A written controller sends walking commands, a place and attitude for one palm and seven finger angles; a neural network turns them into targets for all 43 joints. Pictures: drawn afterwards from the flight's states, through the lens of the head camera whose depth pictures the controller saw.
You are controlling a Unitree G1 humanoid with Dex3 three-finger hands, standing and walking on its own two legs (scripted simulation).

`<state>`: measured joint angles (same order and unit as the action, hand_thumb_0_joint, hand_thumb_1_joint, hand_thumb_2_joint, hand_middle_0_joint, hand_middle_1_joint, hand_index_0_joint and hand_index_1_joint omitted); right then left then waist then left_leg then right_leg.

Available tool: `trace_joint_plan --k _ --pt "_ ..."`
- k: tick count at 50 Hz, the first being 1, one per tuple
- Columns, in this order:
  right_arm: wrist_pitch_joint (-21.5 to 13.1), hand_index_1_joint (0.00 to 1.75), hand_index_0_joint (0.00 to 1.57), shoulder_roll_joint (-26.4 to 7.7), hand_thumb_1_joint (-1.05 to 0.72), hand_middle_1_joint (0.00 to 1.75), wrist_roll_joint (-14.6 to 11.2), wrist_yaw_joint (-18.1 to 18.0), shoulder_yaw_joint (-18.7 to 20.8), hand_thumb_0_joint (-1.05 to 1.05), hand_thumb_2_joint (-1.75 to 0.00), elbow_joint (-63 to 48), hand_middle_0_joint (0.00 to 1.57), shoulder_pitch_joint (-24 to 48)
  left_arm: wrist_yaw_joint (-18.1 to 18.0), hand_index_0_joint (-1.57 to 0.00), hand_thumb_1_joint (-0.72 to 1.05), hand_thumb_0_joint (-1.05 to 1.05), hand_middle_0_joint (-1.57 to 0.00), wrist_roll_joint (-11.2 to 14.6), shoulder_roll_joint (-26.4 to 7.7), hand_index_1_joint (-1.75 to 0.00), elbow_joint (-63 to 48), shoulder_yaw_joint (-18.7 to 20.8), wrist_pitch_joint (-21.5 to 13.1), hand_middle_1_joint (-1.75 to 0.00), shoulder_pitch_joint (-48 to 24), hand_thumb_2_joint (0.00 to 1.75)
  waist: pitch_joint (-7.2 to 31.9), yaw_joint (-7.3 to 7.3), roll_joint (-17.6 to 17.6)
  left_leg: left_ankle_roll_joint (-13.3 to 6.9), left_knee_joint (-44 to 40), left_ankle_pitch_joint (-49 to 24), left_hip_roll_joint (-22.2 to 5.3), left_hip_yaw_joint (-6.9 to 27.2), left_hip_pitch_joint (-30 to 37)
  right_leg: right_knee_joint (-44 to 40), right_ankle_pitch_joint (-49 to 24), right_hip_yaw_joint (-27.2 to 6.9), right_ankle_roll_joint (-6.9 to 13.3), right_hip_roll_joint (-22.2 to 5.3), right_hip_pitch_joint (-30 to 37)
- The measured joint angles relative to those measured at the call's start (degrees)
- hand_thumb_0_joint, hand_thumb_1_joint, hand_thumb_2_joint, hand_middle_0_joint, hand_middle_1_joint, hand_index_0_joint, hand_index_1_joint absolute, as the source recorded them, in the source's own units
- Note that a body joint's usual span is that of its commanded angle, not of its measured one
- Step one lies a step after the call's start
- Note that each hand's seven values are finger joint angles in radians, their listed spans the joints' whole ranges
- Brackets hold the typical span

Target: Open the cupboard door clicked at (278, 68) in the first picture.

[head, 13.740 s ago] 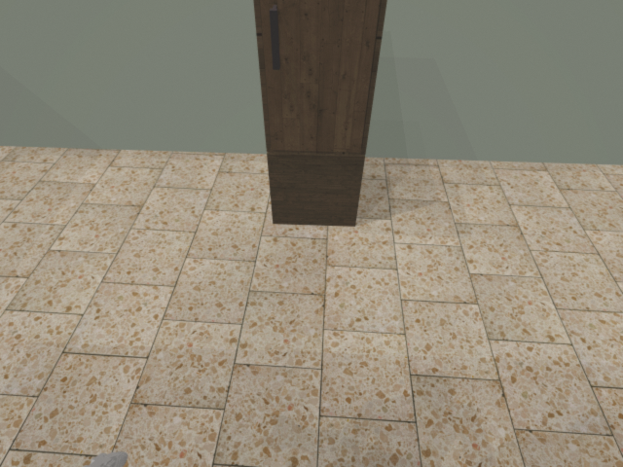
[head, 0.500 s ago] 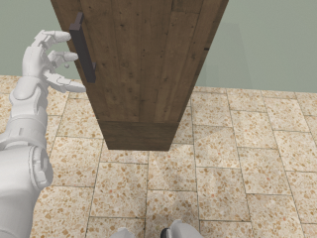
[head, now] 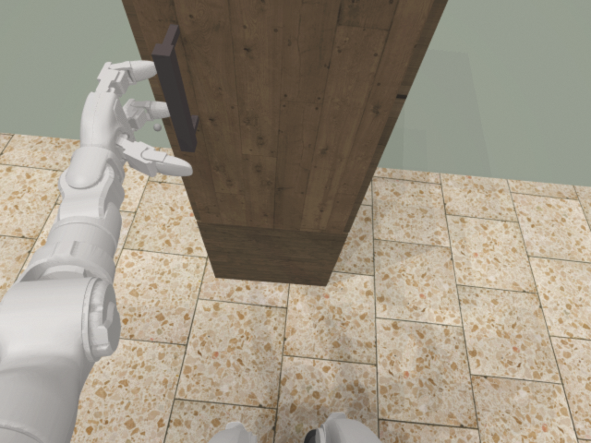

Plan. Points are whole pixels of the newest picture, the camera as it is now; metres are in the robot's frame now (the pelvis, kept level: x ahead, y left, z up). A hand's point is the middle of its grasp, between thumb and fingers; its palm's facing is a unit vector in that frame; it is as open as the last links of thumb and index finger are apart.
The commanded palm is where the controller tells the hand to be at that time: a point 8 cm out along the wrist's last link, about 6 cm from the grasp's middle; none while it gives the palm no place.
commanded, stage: slide the fingers in behind the handle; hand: left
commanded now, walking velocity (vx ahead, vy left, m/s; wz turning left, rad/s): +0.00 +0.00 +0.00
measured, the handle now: (181, 94) +0.56 +0.13 +0.11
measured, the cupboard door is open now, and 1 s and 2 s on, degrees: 0 0 14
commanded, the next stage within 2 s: close the thumb around the handle in 0.60 s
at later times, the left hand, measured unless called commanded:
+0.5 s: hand (196, 124) +0.51 +0.11 +0.11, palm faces -0.10 -0.99 -0.01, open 14.0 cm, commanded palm +0.49 +0.16 +0.11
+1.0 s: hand (192, 129) +0.50 +0.12 +0.10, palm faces -0.10 -0.99 -0.02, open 11.4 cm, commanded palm +0.48 +0.16 +0.11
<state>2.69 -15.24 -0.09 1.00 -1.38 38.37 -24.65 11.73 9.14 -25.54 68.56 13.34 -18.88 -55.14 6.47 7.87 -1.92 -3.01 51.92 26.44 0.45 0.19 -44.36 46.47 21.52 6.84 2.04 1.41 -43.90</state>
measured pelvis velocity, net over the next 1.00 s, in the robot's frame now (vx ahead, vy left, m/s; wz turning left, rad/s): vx -0.01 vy -0.01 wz -0.03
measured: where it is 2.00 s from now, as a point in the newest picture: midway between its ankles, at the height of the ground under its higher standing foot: outside the picture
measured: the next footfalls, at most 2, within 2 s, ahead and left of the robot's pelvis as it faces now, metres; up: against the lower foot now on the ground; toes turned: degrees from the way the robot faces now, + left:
none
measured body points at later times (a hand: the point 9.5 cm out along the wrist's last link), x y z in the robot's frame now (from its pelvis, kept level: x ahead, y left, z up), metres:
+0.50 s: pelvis -0.01 -0.01 +0.00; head +0.09 -0.01 +0.44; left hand +0.51 +0.17 +0.11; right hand -0.02 -0.27 -0.11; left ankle -0.02 +0.08 -0.69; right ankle +0.00 -0.10 -0.69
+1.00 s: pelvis -0.01 -0.01 +0.00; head +0.09 -0.01 +0.44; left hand +0.50 +0.17 +0.11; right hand -0.02 -0.28 -0.11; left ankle -0.02 +0.08 -0.69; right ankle +0.00 -0.10 -0.69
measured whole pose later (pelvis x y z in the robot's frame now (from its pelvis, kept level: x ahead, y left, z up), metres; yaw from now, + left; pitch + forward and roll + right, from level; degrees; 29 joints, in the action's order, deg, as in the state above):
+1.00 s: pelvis -0.01 -0.01 +0.00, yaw -2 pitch +17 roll -2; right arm 2.0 -16.0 -1.0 0.0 -1.5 35.4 -24.2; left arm 12.7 6.0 -24.9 69.2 17.2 -20.2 -54.0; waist 5.6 9.6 -1.6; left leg -2.2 49.7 25.0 -0.5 -1.8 -42.2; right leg 45.9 20.1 4.7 3.0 2.5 -43.4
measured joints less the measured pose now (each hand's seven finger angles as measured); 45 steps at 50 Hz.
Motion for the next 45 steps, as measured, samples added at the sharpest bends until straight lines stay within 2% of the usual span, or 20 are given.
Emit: trace_joint_plan --k 4,9,11,14,19,26,38,45 --pt "-0.4 0.29 0.21 0.1 -0.90 0.30 -0.1 -0.1 0.0 0.00 -0.90 0.1 0.21 0.3 -0.3 -0.06 -0.50 -0.01 -0.29 0.0 0.5 -1.14 0.4 -1.0 -0.4 -1.20 -0.1 0.30 -0.1 -0.01 0.2 0.1 0.0 -0.1 0.1 0.2 0.2 0.1 0.1 0.2 0.2 -0.1 0.2" --pt "-1.0 0.29 0.21 -0.2 -0.90 0.30 -0.1 -0.1 -0.1 0.00 -0.90 0.1 0.21 1.4 1.5 -0.14 -0.50 -0.01 -0.29 -1.6 2.7 -1.17 0.2 -3.5 -0.5 -1.20 -1.1 0.30 -0.3 0.49 0.1 0.2 0.1 -0.2 0.1 0.2 0.1 0.5 0.0 0.2 0.3 -0.1 -0.1" --pt "-1.1 0.29 0.21 -0.2 -0.90 0.30 -0.1 -0.2 -0.1 0.00 -0.90 -0.4 0.21 1.8 0.2 -0.19 -0.50 -0.01 -0.28 -1.9 3.6 -1.18 0.6 -1.5 -0.4 -1.20 -1.4 0.30 -0.3 0.99 0.2 0.3 -0.1 -0.3 0.0 -0.3 0.2 0.6 0.0 -0.3 0.4 0.0 -0.2" --pt "-1.3 0.29 0.21 -0.2 -0.90 0.30 0.0 -0.3 -0.4 0.00 -0.90 -1.5 0.20 1.9 -0.9 -0.26 -0.49 -0.01 -0.28 -2.6 3.0 -1.20 1.3 2.9 -0.3 -1.20 -0.8 0.30 -0.1 1.55 0.2 0.3 -0.5 -0.4 -0.3 -1.3 0.6 0.7 -0.2 -1.3 0.4 0.3 -0.4" --pt "-1.2 0.29 0.20 0.1 -0.90 0.30 -0.1 0.0 -0.5 0.00 -0.90 -2.8 0.20 1.0 -1.5 -0.30 -0.49 -0.01 -0.28 -4.4 1.3 -1.21 0.6 3.2 -1.9 -1.20 0.2 0.30 -0.4 1.81 0.0 0.4 -0.9 -0.5 -0.7 -2.1 1.0 0.9 -0.4 -2.1 0.6 0.7 -0.6" --pt "-0.3 0.29 0.21 0.1 -0.90 0.30 -0.6 -0.4 -0.7 0.00 -0.90 -2.6 0.21 -0.2 0.3 -0.29 -0.49 -0.01 -0.29 -3.2 0.9 -1.21 1.2 4.2 -1.2 -1.20 0.1 0.30 -0.6 1.82 -0.1 0.7 -1.6 -0.9 -0.9 -2.2 1.7 0.3 -0.8 -2.3 0.9 0.9 -0.2" --pt "-0.2 0.29 0.21 -0.7 -0.90 0.30 -0.6 -0.7 -0.1 0.00 -0.90 -2.7 0.20 -0.7 0.8 -0.28 -0.49 -0.01 -0.29 -3.6 0.3 -1.20 -0.3 5.7 -1.4 -1.20 1.7 0.30 -0.5 2.00 0.3 1.0 -2.3 -1.3 -1.3 -2.6 2.0 -0.3 -1.3 -2.6 1.2 1.4 -0.1" --pt "-0.1 0.29 0.20 -0.8 -0.90 0.30 -0.9 -1.0 -0.1 0.00 -0.90 -3.0 0.20 -0.2 1.4 -0.30 -0.32 -0.01 -0.31 -3.3 0.2 -1.22 0.1 5.1 -1.2 -1.22 2.3 0.37 -0.6 1.83 0.4 0.9 -2.6 -1.4 -1.3 -2.4 2.8 -0.7 -1.4 -2.5 1.1 1.4 0.9"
